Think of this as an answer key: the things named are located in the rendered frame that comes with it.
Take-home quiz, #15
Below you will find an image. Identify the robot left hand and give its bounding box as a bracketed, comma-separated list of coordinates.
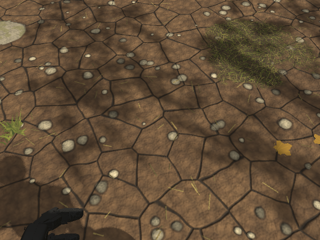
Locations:
[20, 207, 84, 240]

